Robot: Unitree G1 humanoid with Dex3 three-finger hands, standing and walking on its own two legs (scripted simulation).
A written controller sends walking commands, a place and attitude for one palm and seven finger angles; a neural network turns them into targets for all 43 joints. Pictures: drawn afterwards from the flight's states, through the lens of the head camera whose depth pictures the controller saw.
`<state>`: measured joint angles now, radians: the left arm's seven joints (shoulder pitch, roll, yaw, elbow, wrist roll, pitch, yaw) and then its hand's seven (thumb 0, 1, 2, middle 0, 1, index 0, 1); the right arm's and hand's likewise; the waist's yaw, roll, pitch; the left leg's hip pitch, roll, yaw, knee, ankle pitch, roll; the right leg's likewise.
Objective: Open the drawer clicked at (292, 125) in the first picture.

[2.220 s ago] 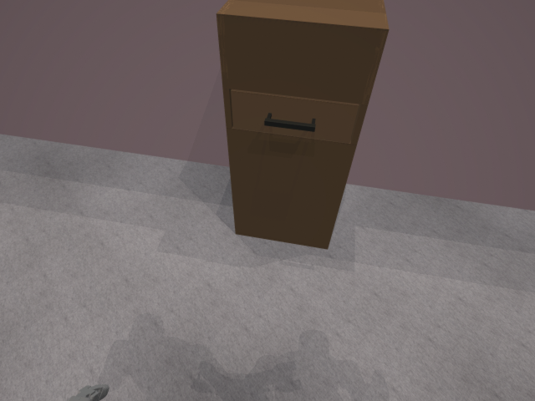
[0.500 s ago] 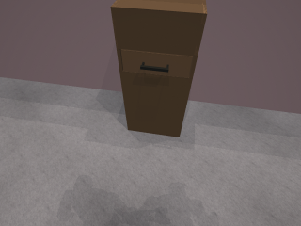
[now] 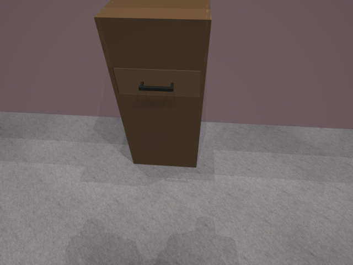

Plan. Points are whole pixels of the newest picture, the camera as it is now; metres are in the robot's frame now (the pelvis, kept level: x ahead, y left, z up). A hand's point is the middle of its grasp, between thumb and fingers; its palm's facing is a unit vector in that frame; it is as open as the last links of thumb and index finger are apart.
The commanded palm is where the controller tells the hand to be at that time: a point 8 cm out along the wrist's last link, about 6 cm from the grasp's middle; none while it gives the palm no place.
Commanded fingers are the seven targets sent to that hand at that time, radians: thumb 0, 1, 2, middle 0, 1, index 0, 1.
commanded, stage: take the last steps up to it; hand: left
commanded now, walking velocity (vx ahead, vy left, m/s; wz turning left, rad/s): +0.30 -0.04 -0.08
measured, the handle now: (156, 86) +0.85 +0.16 -0.09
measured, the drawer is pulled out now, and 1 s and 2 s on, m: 0.00 0.00 0.00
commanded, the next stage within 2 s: come to a stop and stand still in 0.66 s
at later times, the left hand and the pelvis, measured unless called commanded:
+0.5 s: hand out of the picture +0.13 +0.20 -0.18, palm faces +0.02 -0.99 -0.12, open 7.3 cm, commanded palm none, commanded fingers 0.00 0.90 0.90 -0.20 -0.30 -0.20 -0.30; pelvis +0.18 +0.04 +0.00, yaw -4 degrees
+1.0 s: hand (143, 182) +0.40 +0.15 -0.16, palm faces -0.06 -0.98 -0.21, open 7.2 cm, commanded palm none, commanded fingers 0.00 0.90 0.90 -0.20 -0.30 -0.20 -0.30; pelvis +0.31 -0.01 +0.00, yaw -2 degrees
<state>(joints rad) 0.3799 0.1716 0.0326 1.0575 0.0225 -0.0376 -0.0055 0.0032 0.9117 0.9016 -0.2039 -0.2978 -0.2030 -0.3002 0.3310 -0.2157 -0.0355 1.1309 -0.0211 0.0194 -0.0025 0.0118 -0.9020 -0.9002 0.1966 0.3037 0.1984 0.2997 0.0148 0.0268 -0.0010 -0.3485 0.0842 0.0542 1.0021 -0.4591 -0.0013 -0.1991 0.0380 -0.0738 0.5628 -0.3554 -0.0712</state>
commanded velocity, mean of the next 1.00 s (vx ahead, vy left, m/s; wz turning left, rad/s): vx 0.10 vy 0.00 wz -0.02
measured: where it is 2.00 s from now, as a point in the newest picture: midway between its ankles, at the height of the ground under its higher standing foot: outside the picture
